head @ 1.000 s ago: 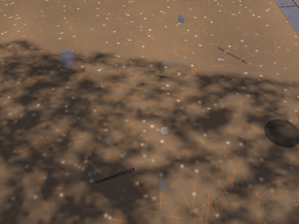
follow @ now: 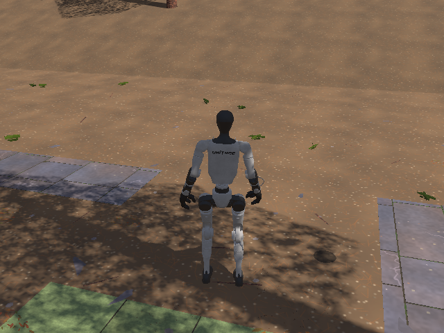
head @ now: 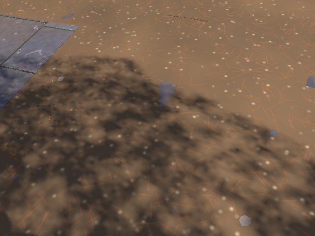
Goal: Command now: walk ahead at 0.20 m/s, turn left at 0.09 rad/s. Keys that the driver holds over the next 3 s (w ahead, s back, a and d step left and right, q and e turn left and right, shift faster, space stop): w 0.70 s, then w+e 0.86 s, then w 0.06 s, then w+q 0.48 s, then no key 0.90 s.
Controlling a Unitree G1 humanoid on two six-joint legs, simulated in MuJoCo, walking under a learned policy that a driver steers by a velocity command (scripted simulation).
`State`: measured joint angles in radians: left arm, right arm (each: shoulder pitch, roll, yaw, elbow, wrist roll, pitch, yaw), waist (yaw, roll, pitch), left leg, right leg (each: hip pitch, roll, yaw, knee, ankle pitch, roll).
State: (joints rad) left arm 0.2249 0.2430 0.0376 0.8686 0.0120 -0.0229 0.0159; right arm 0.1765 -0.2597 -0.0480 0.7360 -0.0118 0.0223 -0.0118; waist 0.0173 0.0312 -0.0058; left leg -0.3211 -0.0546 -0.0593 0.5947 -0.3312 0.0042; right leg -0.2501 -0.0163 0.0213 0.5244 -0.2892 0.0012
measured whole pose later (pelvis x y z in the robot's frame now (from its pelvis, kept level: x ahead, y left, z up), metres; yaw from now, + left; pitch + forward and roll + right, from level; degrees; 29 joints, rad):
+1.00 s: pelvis +0.43 -0.05 +0.01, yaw -6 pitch +2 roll -1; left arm 0.39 0.28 0.06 0.90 -0.02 -0.06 0.01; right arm 0.02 -0.27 -0.05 0.75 0.01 -0.09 0.02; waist 0.10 0.03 0.02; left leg -0.58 0.07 -0.07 0.51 0.06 -0.04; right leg -0.03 0.07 0.05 0.28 -0.28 -0.05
